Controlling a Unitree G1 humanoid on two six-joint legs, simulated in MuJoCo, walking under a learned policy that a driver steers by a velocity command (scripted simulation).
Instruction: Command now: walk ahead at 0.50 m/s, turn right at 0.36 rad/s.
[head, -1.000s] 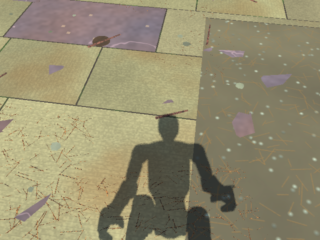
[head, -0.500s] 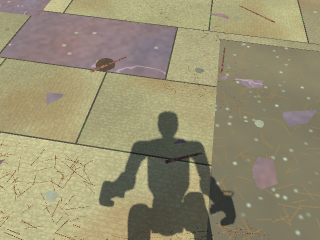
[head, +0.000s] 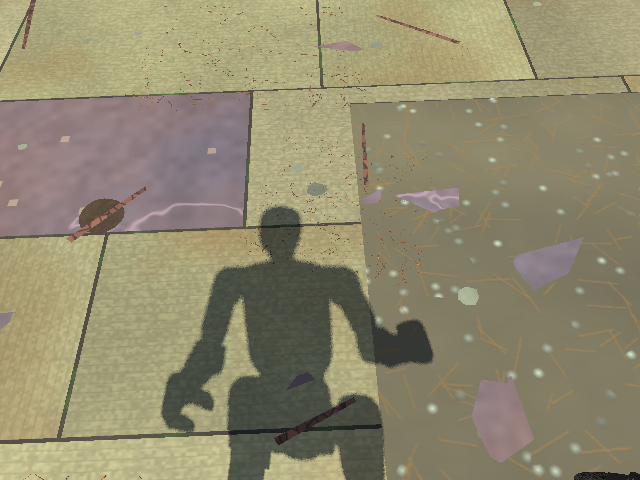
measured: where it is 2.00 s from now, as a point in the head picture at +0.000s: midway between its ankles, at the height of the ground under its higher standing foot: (314, 215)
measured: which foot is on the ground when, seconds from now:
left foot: up 0.00-0.14, down 0.16-0.70, up 0.72-1.00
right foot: down 0.00-0.18, up 0.20-0.66, down 0.68-1.00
